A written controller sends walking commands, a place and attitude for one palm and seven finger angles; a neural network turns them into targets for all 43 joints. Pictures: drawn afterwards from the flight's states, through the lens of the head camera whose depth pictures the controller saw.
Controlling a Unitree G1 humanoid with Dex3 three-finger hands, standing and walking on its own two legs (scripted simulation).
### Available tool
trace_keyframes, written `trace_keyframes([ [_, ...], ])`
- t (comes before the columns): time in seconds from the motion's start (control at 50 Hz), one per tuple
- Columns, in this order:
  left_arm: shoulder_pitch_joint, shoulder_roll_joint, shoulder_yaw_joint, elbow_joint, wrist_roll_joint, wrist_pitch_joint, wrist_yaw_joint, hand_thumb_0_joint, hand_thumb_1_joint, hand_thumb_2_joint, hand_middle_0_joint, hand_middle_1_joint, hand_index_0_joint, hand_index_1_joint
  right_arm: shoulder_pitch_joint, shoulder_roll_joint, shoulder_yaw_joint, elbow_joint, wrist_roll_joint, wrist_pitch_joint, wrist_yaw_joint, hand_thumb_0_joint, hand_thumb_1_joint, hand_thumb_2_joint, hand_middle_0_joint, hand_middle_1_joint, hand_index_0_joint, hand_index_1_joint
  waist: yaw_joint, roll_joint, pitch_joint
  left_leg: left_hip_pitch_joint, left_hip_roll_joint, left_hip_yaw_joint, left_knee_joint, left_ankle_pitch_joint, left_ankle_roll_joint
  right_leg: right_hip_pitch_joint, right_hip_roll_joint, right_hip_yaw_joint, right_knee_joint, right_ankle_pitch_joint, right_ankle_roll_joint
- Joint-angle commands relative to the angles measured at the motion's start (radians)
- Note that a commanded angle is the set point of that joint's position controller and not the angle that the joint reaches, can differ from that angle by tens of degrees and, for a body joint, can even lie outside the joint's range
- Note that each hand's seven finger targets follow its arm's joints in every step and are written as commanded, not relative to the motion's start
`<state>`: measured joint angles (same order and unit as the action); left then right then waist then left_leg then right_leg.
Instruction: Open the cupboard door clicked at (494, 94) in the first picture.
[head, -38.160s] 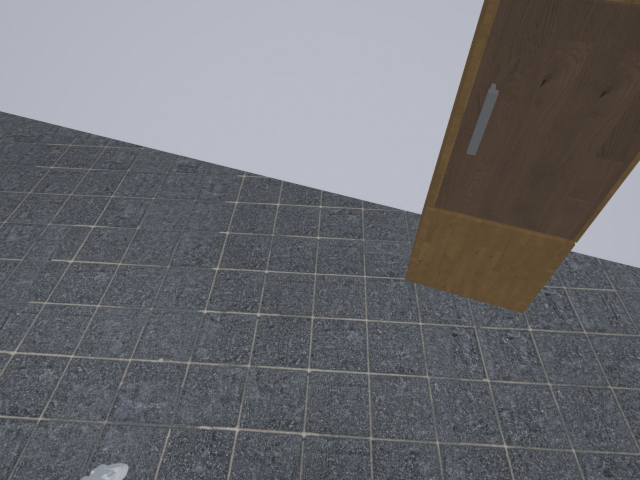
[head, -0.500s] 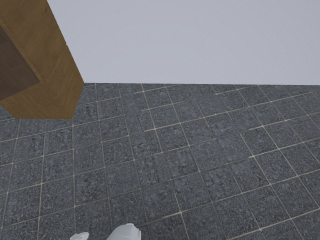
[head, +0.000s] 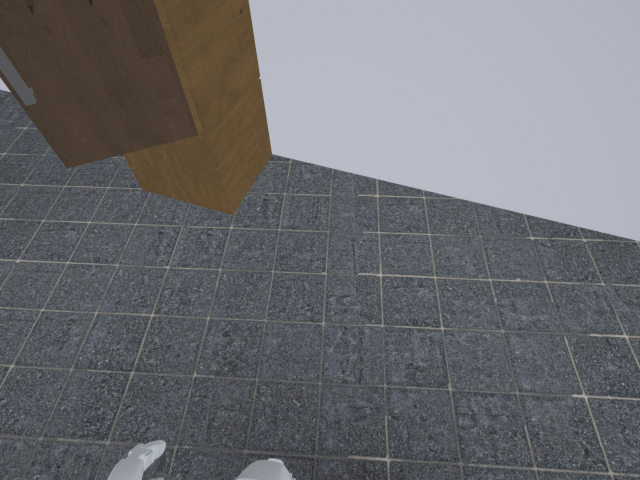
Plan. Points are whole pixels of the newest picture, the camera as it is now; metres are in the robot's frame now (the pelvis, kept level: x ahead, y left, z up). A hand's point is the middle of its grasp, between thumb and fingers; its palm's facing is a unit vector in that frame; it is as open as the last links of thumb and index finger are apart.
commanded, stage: turn to face it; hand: left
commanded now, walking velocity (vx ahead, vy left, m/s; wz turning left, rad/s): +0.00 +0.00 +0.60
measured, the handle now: (10, 67) +0.93 +0.78 -0.01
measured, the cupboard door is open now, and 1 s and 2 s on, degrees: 42 42 42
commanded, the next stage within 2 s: take the last steps up to it in 0.56 s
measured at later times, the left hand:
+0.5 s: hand out of the picture +0.03 +0.23 -0.16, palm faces +0.29 -0.93 -0.24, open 7.4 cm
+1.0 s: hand out of the picture -0.05 +0.17 -0.17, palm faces +0.49 -0.85 -0.18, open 7.3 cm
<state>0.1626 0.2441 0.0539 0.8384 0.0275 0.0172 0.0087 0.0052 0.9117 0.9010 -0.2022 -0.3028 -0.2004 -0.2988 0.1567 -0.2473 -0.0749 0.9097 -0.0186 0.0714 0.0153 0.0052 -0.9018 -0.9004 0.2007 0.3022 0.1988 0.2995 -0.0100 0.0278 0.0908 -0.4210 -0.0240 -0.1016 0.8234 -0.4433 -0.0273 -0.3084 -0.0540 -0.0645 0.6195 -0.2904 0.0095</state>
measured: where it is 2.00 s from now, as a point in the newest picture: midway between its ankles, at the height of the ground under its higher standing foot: (263, 427)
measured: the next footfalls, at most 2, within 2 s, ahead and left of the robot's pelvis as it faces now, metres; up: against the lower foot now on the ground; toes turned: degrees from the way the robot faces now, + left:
left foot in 0.26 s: +0.04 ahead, +0.12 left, +0.00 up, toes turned +15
right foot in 0.62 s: +0.10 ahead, -0.13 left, +0.00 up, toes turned +14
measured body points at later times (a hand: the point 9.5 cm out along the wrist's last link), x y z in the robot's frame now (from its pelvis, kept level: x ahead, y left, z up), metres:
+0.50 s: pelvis +0.02 +0.00 +0.01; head +0.07 +0.03 +0.46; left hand +0.02 +0.28 -0.14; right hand +0.18 -0.21 -0.12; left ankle +0.00 +0.11 -0.72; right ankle +0.04 -0.14 -0.67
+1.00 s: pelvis +0.06 +0.02 +0.01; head +0.07 +0.05 +0.46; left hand -0.07 +0.22 -0.15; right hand +0.24 -0.17 -0.12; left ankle +0.02 +0.13 -0.72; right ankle +0.06 -0.14 -0.72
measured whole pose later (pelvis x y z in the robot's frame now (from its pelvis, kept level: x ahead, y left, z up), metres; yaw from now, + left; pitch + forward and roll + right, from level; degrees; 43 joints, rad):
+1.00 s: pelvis +0.06 +0.02 +0.01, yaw +25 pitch +0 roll +1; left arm 0.35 0.20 0.06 1.04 0.03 -0.02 -0.01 0.00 0.91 0.90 -0.21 -0.30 -0.20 -0.30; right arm 0.16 -0.21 -0.05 0.99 -0.02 0.02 0.04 0.01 -0.91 -0.90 0.19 0.30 0.19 0.30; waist 0.05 -0.07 0.06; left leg -0.30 0.02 0.10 0.56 -0.35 -0.02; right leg -0.13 -0.14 -0.16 0.48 -0.34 0.06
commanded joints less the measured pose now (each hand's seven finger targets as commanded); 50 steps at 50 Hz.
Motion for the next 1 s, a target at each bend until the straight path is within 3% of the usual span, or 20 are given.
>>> trace_keyframes([
  [0.0, -0.007, 0.143, 0.033, -0.068, -0.005, -0.020, 0.023, 0.000, 0.900, 0.900, -0.200, -0.300, -0.200, -0.300, -0.043, -0.105, -0.039, -0.091, -0.005, -0.012, 0.011, 0.000, -0.900, -0.900, 0.200, 0.300, 0.200, 0.300, -0.004, -0.293, -0.044, -0.166, 0.055, 0.050, 0.441, 0.004, -0.015, 0.045, -0.301, 0.208, -0.357, 0.044, -0.128],
  [0.04, -0.004, 0.128, 0.030, -0.068, 0.000, -0.025, 0.025, 0.000, 0.900, 0.900, -0.200, -0.300, -0.200, -0.300, -0.037, -0.065, -0.024, -0.084, 0.003, -0.016, 0.018, 0.000, -0.900, -0.900, 0.200, 0.300, 0.200, 0.300, -0.006, -0.251, -0.080, -0.125, 0.056, 0.106, 0.295, -0.003, -0.032, 0.124, -0.267, 0.079, -0.297, 0.288, -0.115],
  [0.12, 0.133, 0.178, 0.047, -0.006, 0.005, -0.030, 0.023, 0.000, 0.900, 0.900, -0.200, -0.300, -0.200, -0.300, -0.104, -0.023, 0.001, -0.091, 0.012, -0.035, 0.017, 0.000, -0.900, -0.900, 0.200, 0.300, 0.200, 0.300, 0.066, -0.228, -0.145, -0.045, 0.024, 0.191, -0.036, -0.047, -0.031, 0.307, -0.297, 0.031, -0.173, 0.633, -0.124],
  [0.2, 0.113, 0.186, 0.055, 0.009, -0.011, -0.023, 0.015, 0.000, 0.900, 0.900, -0.200, -0.300, -0.200, -0.300, -0.009, -0.058, -0.001, -0.063, 0.008, -0.047, 0.009, 0.000, -0.900, -0.900, 0.200, 0.300, 0.200, 0.300, 0.010, -0.209, -0.169, 0.198, 0.011, 0.209, -0.355, 0.206, 0.000, 0.196, -0.270, -0.042, -0.036, 0.572, -0.042],
  [0.22, 0.100, 0.161, 0.048, -0.003, -0.017, -0.019, 0.010, 0.000, 0.900, 0.900, -0.200, -0.300, -0.200, -0.300, 0.036, -0.116, -0.014, -0.054, 0.004, -0.053, 0.008, 0.000, -0.900, -0.900, 0.200, 0.300, 0.200, 0.300, -0.018, -0.079, -0.205, 0.357, 0.104, 0.109, -0.405, 0.410, 0.038, 0.059, -0.229, -0.087, 0.086, 0.406, 0.009],
  [0.24, 0.085, 0.086, 0.033, -0.042, -0.023, -0.012, 0.005, 0.000, 0.900, 0.900, -0.200, -0.300, -0.200, -0.300, 0.107, -0.221, -0.040, -0.048, -0.006, -0.059, 0.000, 0.000, -0.900, -0.900, 0.200, 0.300, 0.200, 0.300, -0.057, 0.230, -0.220, 0.488, 0.371, -0.231, -0.421, 0.806, 0.181, -0.202, -0.095, -0.121, 0.290, -0.185, 0.080],
  [0.26, 0.021, 0.079, 0.020, -0.071, -0.012, 0.000, 0.013, 0.000, 0.900, 0.900, -0.200, -0.300, -0.200, -0.300, 0.165, -0.257, -0.044, -0.026, -0.007, -0.049, -0.009, 0.000, -0.900, -0.900, 0.200, 0.300, 0.200, 0.300, -0.084, 0.207, -0.207, 0.424, 0.456, -0.270, -0.433, 0.835, 0.274, -0.228, -0.067, -0.018, 0.425, -0.398, 0.064],
  [0.3, -0.030, 0.081, 0.026, -0.039, -0.014, 0.011, 0.016, 0.000, 0.900, 0.900, -0.200, -0.300, -0.200, -0.300, 0.118, -0.200, -0.031, -0.026, -0.008, -0.058, -0.036, 0.000, -0.900, -0.900, 0.200, 0.300, 0.200, 0.300, -0.061, 0.214, -0.171, 0.359, 0.363, -0.222, -0.438, 0.782, 0.253, -0.274, -0.065, 0.067, 0.521, -0.286, 0.055],
  [0.38, 0.028, 0.055, 0.021, 0.018, -0.017, 0.015, 0.003, 0.000, 0.900, 0.900, -0.200, -0.300, -0.200, -0.300, 0.045, -0.150, -0.009, -0.033, -0.007, -0.069, -0.045, 0.000, -0.900, -0.900, 0.200, 0.300, 0.200, 0.300, -0.005, 0.110, -0.168, 0.344, 0.281, -0.083, -0.430, 0.813, 0.205, -0.201, -0.040, 0.053, 0.429, -0.171, 0.062],
  [0.46, 0.019, 0.043, 0.015, 0.022, -0.018, 0.015, 0.002, 0.000, 0.900, 0.900, -0.200, -0.300, -0.200, -0.300, 0.041, -0.149, -0.011, -0.021, -0.010, -0.061, -0.041, 0.000, -0.900, -0.900, 0.200, 0.300, 0.200, 0.300, -0.010, 0.111, -0.148, 0.275, 0.261, -0.086, -0.440, 0.705, 0.197, -0.077, 0.001, 0.018, 0.229, -0.171, 0.055],
  [0.54, 0.104, 0.047, 0.019, 0.050, -0.019, 0.001, 0.004, 0.000, 0.900, 0.900, -0.200, -0.300, -0.200, -0.300, -0.003, -0.138, -0.013, -0.021, -0.003, -0.050, -0.035, 0.000, -0.900, -0.900, 0.200, 0.300, 0.200, 0.300, 0.032, 0.122, -0.132, 0.145, 0.217, -0.099, -0.399, 0.524, 0.153, 0.126, 0.034, -0.009, -0.046, -0.001, 0.042],
  [0.56, 0.143, 0.071, 0.023, 0.063, -0.017, -0.008, 0.008, 0.000, 0.900, 0.900, -0.200, -0.300, -0.200, -0.300, -0.019, -0.125, -0.010, -0.023, 0.003, -0.050, -0.030, 0.000, -0.900, -0.900, 0.200, 0.300, 0.200, 0.300, 0.056, 0.075, -0.131, 0.090, 0.174, -0.072, -0.345, 0.409, 0.111, 0.211, 0.003, 0.014, -0.175, 0.087, 0.037],
  [0.6, 0.150, 0.205, 0.043, 0.059, 0.001, -0.023, 0.016, 0.000, 0.900, 0.900, -0.200, -0.300, -0.200, -0.300, -0.009, -0.041, 0.001, -0.054, 0.013, -0.043, -0.018, 0.000, -0.900, -0.900, 0.200, 0.300, 0.200, 0.300, 0.055, -0.327, -0.098, -0.071, -0.028, 0.109, 0.002, -0.122, 0.003, 0.209, -0.368, 0.383, -0.375, 0.152, -0.129],
  [0.62, 0.136, 0.201, 0.039, 0.045, 0.000, -0.022, 0.019, 0.000, 0.900, 0.900, -0.200, -0.300, -0.200, -0.300, -0.026, -0.062, -0.008, -0.058, 0.009, -0.031, -0.015, 0.000, -0.900, -0.900, 0.200, 0.300, 0.200, 0.300, 0.065, -0.270, -0.097, -0.041, -0.001, 0.066, 0.154, -0.167, 0.009, 0.113, -0.401, 0.380, -0.385, 0.120, -0.185],
  [0.64, 0.097, 0.164, 0.037, 0.044, -0.001, -0.026, 0.024, 0.000, 0.900, 0.900, -0.200, -0.300, -0.200, -0.300, -0.039, -0.057, -0.010, -0.040, 0.005, -0.025, -0.017, 0.000, -0.900, -0.900, 0.200, 0.300, 0.200, 0.300, 0.045, -0.310, -0.065, -0.080, 0.016, 0.048, 0.250, -0.122, 0.012, 0.104, -0.342, 0.373, -0.367, 0.178, -0.196],
  [0.68, 0.081, 0.126, 0.028, 0.043, -0.006, -0.034, 0.017, 0.000, 0.900, 0.900, -0.200, -0.300, -0.200, -0.300, -0.016, -0.057, -0.009, -0.008, 0.002, -0.027, -0.007, 0.000, -0.900, -0.900, 0.200, 0.300, 0.200, 0.300, 0.032, -0.238, -0.045, -0.122, 0.035, 0.059, 0.320, -0.011, -0.002, 0.145, -0.278, 0.239, -0.350, 0.204, -0.156],
  [0.86, 0.231, 0.150, 0.052, 0.140, 0.005, -0.066, 0.004, 0.000, 0.900, 0.900, -0.200, -0.300, -0.200, -0.300, -0.114, -0.006, 0.011, -0.023, 0.004, -0.061, 0.024, 0.000, -0.900, -0.900, 0.200, 0.300, 0.200, 0.300, 0.097, -0.193, -0.048, -0.099, 0.054, 0.163, -0.070, 0.019, -0.010, 0.294, -0.328, 0.157, -0.376, 0.105, -0.149],
  [0.92, 0.186, 0.152, 0.056, 0.151, 0.005, -0.063, -0.001, 0.000, 0.900, 0.900, -0.200, -0.300, -0.200, -0.300, -0.045, -0.002, 0.015, -0.007, 0.004, -0.073, 0.024, 0.000, -0.900, -0.900, 0.200, 0.300, 0.200, 0.300, 0.049, -0.194, -0.049, 0.094, 0.038, 0.204, -0.254, 0.082, 0.003, 0.167, -0.310, 0.096, -0.320, 0.050, -0.112],
  [0.96, 0.144, 0.134, 0.053, 0.143, -0.004, -0.053, -0.010, 0.000, 0.900, 0.900, -0.200, -0.300, -0.200, -0.300, 0.104, -0.046, 0.008, 0.041, 0.001, -0.087, 0.010, 0.000, -0.900, -0.900, 0.200, 0.300, 0.200, 0.300, -0.023, -0.081, -0.094, 0.386, 0.014, 0.231, -0.414, 0.153, 0.022, -0.006, -0.222, -0.005, -0.169, -0.013, -0.050],
  [0.98, 0.139, 0.074, 0.042, 0.124, -0.011, -0.046, -0.018, 0.000, 0.900, 0.900, -0.200, -0.300, -0.200, -0.300, 0.214, -0.137, -0.016, 0.066, -0.010, -0.092, -0.003, 0.000, -0.900, -0.900, 0.200, 0.300, 0.200, 0.300, -0.074, 0.152, -0.137, 0.551, 0.204, -0.032, -0.470, 0.052, 0.101, -0.198, -0.110, -0.098, 0.085, -0.126, 0.000],
])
